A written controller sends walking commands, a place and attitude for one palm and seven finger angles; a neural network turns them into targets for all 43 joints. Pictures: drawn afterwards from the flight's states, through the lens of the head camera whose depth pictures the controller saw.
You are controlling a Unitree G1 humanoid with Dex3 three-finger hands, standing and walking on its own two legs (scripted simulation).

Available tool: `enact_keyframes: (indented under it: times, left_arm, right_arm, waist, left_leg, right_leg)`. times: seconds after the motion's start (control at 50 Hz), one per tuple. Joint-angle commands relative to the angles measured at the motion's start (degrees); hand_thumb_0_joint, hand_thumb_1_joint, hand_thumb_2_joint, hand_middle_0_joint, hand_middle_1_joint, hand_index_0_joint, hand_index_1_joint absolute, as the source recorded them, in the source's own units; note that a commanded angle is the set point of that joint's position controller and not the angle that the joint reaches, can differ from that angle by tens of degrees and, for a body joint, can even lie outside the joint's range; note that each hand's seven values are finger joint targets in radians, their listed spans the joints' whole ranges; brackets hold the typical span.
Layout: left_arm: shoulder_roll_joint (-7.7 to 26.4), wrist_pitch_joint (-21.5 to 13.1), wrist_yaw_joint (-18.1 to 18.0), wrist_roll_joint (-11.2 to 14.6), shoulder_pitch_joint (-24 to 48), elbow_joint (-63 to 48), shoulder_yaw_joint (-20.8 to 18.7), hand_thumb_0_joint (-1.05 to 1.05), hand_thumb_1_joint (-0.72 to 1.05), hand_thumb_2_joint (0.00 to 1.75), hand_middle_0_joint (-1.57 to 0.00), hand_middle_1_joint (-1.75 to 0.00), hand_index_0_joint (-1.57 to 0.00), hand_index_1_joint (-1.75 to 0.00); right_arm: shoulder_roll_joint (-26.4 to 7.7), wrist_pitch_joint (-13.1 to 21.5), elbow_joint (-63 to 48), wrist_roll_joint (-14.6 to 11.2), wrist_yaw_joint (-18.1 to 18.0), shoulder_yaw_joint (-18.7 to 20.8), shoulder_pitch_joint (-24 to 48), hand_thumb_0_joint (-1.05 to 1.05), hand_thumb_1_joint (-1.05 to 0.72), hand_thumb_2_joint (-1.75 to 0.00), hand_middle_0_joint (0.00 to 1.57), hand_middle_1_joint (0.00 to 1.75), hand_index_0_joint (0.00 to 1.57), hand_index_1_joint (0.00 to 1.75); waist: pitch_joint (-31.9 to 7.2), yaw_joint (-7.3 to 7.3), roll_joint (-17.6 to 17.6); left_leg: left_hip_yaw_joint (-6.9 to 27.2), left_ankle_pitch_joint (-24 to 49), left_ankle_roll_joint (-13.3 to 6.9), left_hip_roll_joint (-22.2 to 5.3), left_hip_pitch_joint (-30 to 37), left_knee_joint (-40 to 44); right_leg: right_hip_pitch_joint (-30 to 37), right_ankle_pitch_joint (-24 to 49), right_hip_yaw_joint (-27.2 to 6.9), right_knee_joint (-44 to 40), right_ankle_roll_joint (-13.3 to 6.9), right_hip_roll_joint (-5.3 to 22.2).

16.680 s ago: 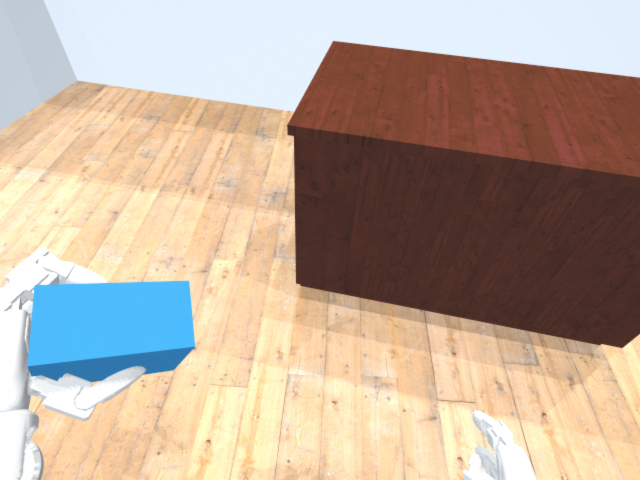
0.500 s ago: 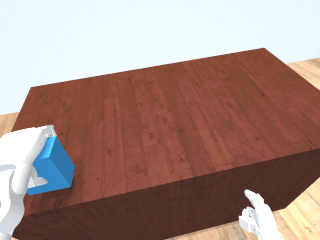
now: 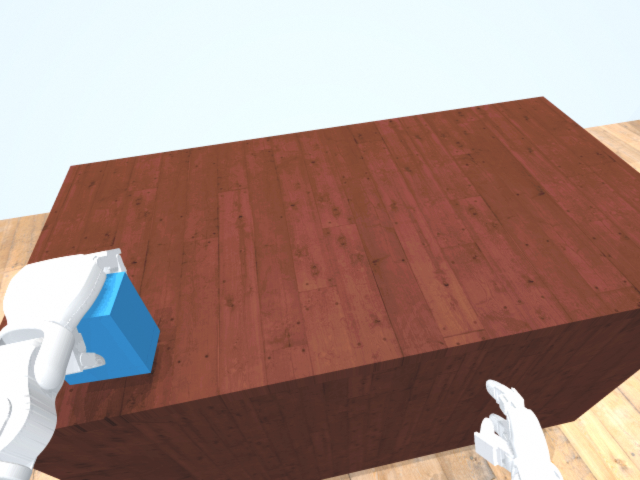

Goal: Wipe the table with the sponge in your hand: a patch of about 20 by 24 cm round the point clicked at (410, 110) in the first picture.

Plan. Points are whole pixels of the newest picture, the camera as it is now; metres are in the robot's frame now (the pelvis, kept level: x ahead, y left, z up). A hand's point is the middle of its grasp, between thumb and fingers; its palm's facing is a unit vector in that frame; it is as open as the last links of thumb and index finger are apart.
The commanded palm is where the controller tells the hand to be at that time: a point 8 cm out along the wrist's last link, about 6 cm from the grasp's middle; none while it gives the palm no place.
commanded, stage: move the sponge above the wiping area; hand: left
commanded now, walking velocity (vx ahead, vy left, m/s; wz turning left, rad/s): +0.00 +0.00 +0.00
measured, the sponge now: (104, 339) +0.23 +0.33 +0.05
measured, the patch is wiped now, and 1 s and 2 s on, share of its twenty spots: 0.00 0.00 0.00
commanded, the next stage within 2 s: lower the sponge onto the table in 0.66 s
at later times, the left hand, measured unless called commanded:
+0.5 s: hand (89, 311) +0.23 +0.33 +0.10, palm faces -0.02 -0.04 -1.00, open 10.5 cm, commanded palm +0.21 +0.32 +0.18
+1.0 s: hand (76, 314) +0.22 +0.33 +0.11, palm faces +0.00 -0.03 -1.00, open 10.5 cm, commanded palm +0.20 +0.32 +0.17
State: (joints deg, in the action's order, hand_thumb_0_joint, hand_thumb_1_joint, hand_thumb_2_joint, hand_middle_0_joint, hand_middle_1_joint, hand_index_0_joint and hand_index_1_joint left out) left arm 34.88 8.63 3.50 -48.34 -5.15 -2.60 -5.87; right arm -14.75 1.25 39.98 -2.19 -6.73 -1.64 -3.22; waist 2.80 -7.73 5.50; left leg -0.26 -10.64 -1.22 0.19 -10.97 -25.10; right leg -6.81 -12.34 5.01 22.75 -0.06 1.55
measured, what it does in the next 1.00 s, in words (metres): stands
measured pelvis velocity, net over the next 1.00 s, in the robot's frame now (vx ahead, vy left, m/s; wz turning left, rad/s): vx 0.00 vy -0.01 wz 0.00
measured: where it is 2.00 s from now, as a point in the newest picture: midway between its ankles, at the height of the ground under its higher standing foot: outside the picture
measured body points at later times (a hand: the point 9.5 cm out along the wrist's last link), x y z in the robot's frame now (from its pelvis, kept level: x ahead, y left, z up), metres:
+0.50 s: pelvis +0.00 -0.01 +0.00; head +0.00 -0.04 +0.45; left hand +0.23 +0.32 +0.16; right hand +0.23 -0.22 -0.09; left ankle +0.04 +0.10 -0.74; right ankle +0.00 -0.12 -0.74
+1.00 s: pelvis +0.00 -0.01 +0.00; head +0.00 -0.04 +0.45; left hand +0.22 +0.33 +0.17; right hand +0.23 -0.23 -0.09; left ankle +0.04 +0.10 -0.74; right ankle +0.00 -0.12 -0.74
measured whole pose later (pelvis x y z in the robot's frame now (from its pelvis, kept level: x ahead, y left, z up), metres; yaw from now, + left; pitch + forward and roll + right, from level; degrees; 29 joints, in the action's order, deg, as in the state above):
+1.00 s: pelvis +0.00 -0.01 +0.00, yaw +0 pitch -4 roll -1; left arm 36.2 9.3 3.0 -47.3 -7.3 -3.4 -8.1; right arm -15.4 0.5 40.1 -2.6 -6.3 -1.3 -3.7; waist 2.5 -7.5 6.1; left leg 0.0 -11.0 -0.4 -0.6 -10.4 -25.4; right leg -6.3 -12.8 5.0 23.1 -0.7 0.7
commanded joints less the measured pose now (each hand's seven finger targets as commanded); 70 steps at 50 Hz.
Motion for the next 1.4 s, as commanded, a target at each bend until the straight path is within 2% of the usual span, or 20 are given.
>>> enact_keyframes:
  times: [0.0, 0.06, 0.1, 0.12, 0.18, 0.34, 0.4, 0.42, 0.6, 0.68, 0.8, 0.9, 1.02, 1.08, 1.12, 1.2, 1.22, 1.3, 1.32, 1.38]
  left_arm:
    - [20.93, 1.31, -4.31, -1.89, 15.48, -12.18, -14.08, 0.00, 0.10, 1.30, -1.20, -1.60, -1.20, -1.60]
    - [17.27, 3.05, -3.79, -1.40, 12.24, -11.96, -11.27, 0.00, 0.10, 1.30, -1.20, -1.60, -1.20, -1.60]
    - [18.26, 4.69, -3.34, -0.52, 10.84, -10.82, -12.77, 0.00, 0.10, 1.30, -1.20, -1.60, -1.20, -1.60]
    - [15.58, 5.26, -2.56, -0.16, 10.56, -10.54, -9.77, 0.00, 0.10, 1.30, -1.20, -1.60, -1.20, -1.60]
    - [16.19, 5.98, -0.83, -0.57, 10.37, -8.63, -9.20, 0.00, 0.10, 1.30, -1.20, -1.60, -1.20, -1.60]
    - [17.36, 0.42, -1.42, -1.38, 16.44, -13.11, -9.69, 0.00, 0.10, 1.30, -1.20, -1.60, -1.20, -1.60]
    - [20.82, 0.03, -3.07, -1.80, 19.11, -12.17, -12.86, 0.00, 0.10, 1.30, -1.20, -1.60, -1.20, -1.60]
    - [18.85, 0.00, -3.36, -1.70, 19.11, -12.31, -11.30, 0.00, 0.10, 1.30, -1.20, -1.60, -1.20, -1.60]
    - [19.02, 3.88, -0.95, 0.13, 11.16, -8.25, -12.39, 0.00, 0.10, 1.30, -1.20, -1.60, -1.20, -1.60]
    - [17.98, 2.11, 0.67, 0.15, 10.08, -10.06, -10.79, 0.00, 0.10, 1.30, -1.20, -1.60, -1.20, -1.60]
    - [21.80, -1.20, -2.19, 0.32, 9.71, -14.75, -16.40, 0.00, 0.10, 1.30, -1.20, -1.60, -1.20, -1.60]
    - [20.10, 0.57, -3.87, 0.44, 12.21, -11.37, -14.93, 0.00, 0.10, 1.30, -1.20, -1.60, -1.20, -1.60]
    - [15.69, 1.84, -2.15, -0.07, 11.95, -12.97, -9.17, 0.00, 0.10, 1.30, -1.20, -1.60, -1.20, -1.60]
    - [17.14, 1.96, -1.42, -0.70, 9.13, -11.07, -10.74, 0.00, 0.10, 1.30, -1.20, -1.60, -1.20, -1.60]
    - [15.74, 1.76, -1.40, -0.57, 8.99, -13.30, -9.81, 0.00, 0.10, 1.30, -1.20, -1.60, -1.20, -1.60]
    - [19.97, 1.46, -2.78, -0.73, 7.27, -13.43, -15.00, 0.00, 0.10, 1.30, -1.20, -1.60, -1.20, -1.60]
    - [16.64, 1.41, -2.89, -0.59, 7.15, -14.11, -12.03, 0.00, 0.10, 1.30, -1.20, -1.60, -1.20, -1.60]
    - [17.46, 1.64, -3.71, -0.82, 8.42, -13.33, -12.69, 0.00, 0.10, 1.30, -1.20, -1.60, -1.20, -1.60]
    - [14.45, 1.54, -3.62, -0.60, 8.26, -13.19, -9.82, 0.00, 0.10, 1.30, -1.20, -1.60, -1.20, -1.60]
    - [14.17, 0.62, -3.64, -1.41, 8.96, -12.88, -8.90, 0.00, 0.10, 1.30, -1.20, -1.60, -1.20, -1.60]
  right_arm:
    - [-6.49, 2.96, -9.74, 0.09, 0.08, 1.38, 12.35, 0.00, -0.90, -0.90, 0.20, 0.30, 0.20, 0.30]
    - [-6.24, 2.16, -9.98, 0.32, 0.82, 1.47, 11.19, 0.00, -0.90, -0.90, 0.20, 0.30, 0.20, 0.30]
    - [-6.32, 2.01, -10.05, -0.20, 1.22, 0.98, 13.21, 0.00, -0.90, -0.90, 0.20, 0.30, 0.20, 0.30]
    - [-6.47, 1.60, -10.43, 0.06, 1.32, 1.00, 12.15, 0.00, -0.90, -0.90, 0.20, 0.30, 0.20, 0.30]
    - [-6.96, 0.87, -10.23, -0.21, 1.38, 1.01, 11.41, 0.00, -0.90, -0.90, 0.20, 0.30, 0.20, 0.30]
    - [-5.99, 2.69, -10.35, -0.02, -0.06, 1.08, 10.22, 0.00, -0.90, -0.90, 0.20, 0.30, 0.20, 0.30]
    - [-6.38, 3.21, -9.64, -0.23, -0.41, 1.16, 11.69, 0.00, -0.90, -0.90, 0.20, 0.30, 0.20, 0.30]
    - [-6.22, 3.27, -9.98, 0.18, -0.43, 1.49, 10.62, 0.00, -0.90, -0.90, 0.20, 0.30, 0.20, 0.30]
    - [-6.93, 2.10, -10.29, -0.69, 0.83, 1.17, 12.73, 0.00, -0.90, -0.90, 0.20, 0.30, 0.20, 0.30]
    - [-7.09, 1.48, -10.78, -0.28, 0.90, 1.50, 10.24, 0.00, -0.90, -0.90, 0.20, 0.30, 0.20, 0.30]
    - [-6.60, 2.74, -11.01, -0.10, 0.31, 1.76, 11.04, 0.00, -0.90, -0.90, 0.20, 0.30, 0.20, 0.30]
    - [-6.71, 2.59, -9.91, -0.56, 0.13, 1.84, 11.40, 0.00, -0.90, -0.90, 0.20, 0.30, 0.20, 0.30]
    - [-6.45, 2.95, -10.46, -0.22, 0.27, 1.63, 11.13, 0.00, -0.90, -0.90, 0.20, 0.30, 0.20, 0.30]
    - [-6.96, 2.38, -9.91, -0.03, 0.54, 1.87, 10.15, 0.00, -0.90, -0.90, 0.20, 0.30, 0.20, 0.30]
    - [-6.48, 2.60, -10.87, 0.07, 0.79, 1.59, 11.04, 0.00, -0.90, -0.90, 0.20, 0.30, 0.20, 0.30]
    - [-6.74, 2.14, -10.33, -0.19, 1.14, 1.55, 12.21, 0.00, -0.90, -0.90, 0.20, 0.30, 0.20, 0.30]
    - [-6.43, 2.05, -11.05, 0.23, 1.16, 1.66, 11.14, 0.00, -0.90, -0.90, 0.20, 0.30, 0.20, 0.30]
    - [-6.52, 2.13, -10.29, -0.35, 1.09, 1.50, 12.40, 0.00, -0.90, -0.90, 0.20, 0.30, 0.20, 0.30]
    - [-6.34, 2.24, -10.67, -0.04, 0.99, 1.80, 10.96, 0.00, -0.90, -0.90, 0.20, 0.30, 0.20, 0.30]
    - [-6.50, 2.48, -10.12, 0.01, 0.66, 2.21, 10.28, 0.00, -0.90, -0.90, 0.20, 0.30, 0.20, 0.30]
  waist:
    - [-13.92, -0.10, 3.23]
    - [-13.71, 0.09, 2.21]
    - [-11.70, -0.22, 2.06]
    - [-11.63, 0.36, 1.22]
    - [-10.88, 1.03, -1.43]
    - [-13.03, 1.80, 1.03]
    - [-12.35, 1.22, 2.69]
    - [-13.97, 1.10, 2.72]
    - [-11.36, 0.62, 0.02]
    - [-12.08, 1.48, -1.63]
    - [-12.30, 0.48, 1.32]
    - [-9.70, 1.06, 1.18]
    - [-12.50, 1.41, 1.91]
    - [-11.36, 1.08, -1.81]
    - [-12.10, 0.73, 0.27]
    - [-11.01, -0.05, -0.10]
    - [-12.14, 0.12, 0.86]
    - [-10.02, 0.56, 2.12]
    - [-10.87, 1.02, 1.83]
    - [-11.32, 1.38, 0.86]
  left_leg:
    - [5.16, 8.88, -0.13, 0.31, 7.50, 4.64]
    - [5.12, 10.81, 0.05, 0.12, 6.87, 4.59]
    - [4.97, 9.31, 0.17, 0.23, 6.08, 5.00]
    - [4.24, 8.29, -0.06, 0.15, 5.12, 4.88]
    - [4.47, 7.04, -0.14, 0.30, 4.50, 4.94]
    - [4.89, 6.72, -0.74, 0.75, 7.75, 3.52]
    - [4.78, 6.52, -0.58, 0.93, 8.32, 3.83]
    - [4.24, 8.01, -0.73, 0.81, 8.27, 3.27]
    - [4.01, 8.64, -0.49, 1.08, 5.72, 3.40]
    - [4.00, 8.85, -0.89, 1.03, 5.57, 2.50]
    - [4.32, 10.19, -0.87, 0.98, 7.68, 1.69]
    - [4.00, 7.95, -0.51, 0.92, 6.56, 2.60]
    - [3.86, 8.13, -0.75, 0.90, 6.87, 2.90]
    - [4.47, 8.55, -0.71, 0.89, 6.16, 3.33]
    - [3.96, 8.71, -0.79, 0.74, 6.30, 3.09]
    - [4.49, 8.59, -0.52, 0.87, 6.13, 3.36]
    - [3.83, 8.83, -0.67, 0.78, 6.03, 2.95]
    - [4.27, 7.12, -0.37, 0.93, 6.14, 3.42]
    - [3.66, 6.75, -0.62, 0.83, 5.74, 3.09]
    - [4.00, 6.67, -0.66, 0.79, 6.47, 3.08]
  right_leg:
    - [0.14, 3.77, -6.44, -3.74, -4.63, -2.07]
    - [0.38, 4.98, -4.76, -3.63, -3.90, -1.53]
    - [0.13, 4.03, -6.00, -3.85, -4.39, -2.15]
    - [0.39, 3.85, -4.18, -3.91, -4.01, -1.70]
    - [-0.69, 2.98, -4.54, -4.29, -3.34, -1.47]
    - [-2.02, 1.99, -4.97, -4.78, -3.65, -1.86]
    - [-2.08, 1.51, -6.79, -5.29, -4.40, -2.35]
    - [-0.80, 3.00, -5.25, -4.77, -4.38, -1.75]
    - [0.07, 4.65, -6.54, -4.33, -4.02, -1.67]
    - [-0.44, 5.62, -4.93, -4.00, -3.07, -1.13]
    - [-0.94, 5.93, -7.31, -4.05, -4.07, -1.85]
    - [-2.55, 3.17, -7.11, -4.93, -4.02, -1.91]
    - [-0.64, 3.99, -4.99, -4.26, -3.83, -1.48]
    - [-0.96, 4.40, -5.22, -4.42, -3.36, -1.51]
    - [-0.07, 4.72, -4.95, -4.03, -3.89, -1.63]
    - [-0.52, 3.89, -7.22, -4.36, -4.21, -2.32]
    - [-0.01, 4.40, -5.32, -4.06, -3.97, -1.75]
    - [-2.10, 2.33, -7.04, -4.73, -4.22, -2.39]
    - [-1.71, 2.31, -4.98, -4.51, -3.84, -1.97]
    - [-2.52, 2.31, -5.29, -4.54, -3.51, -1.81]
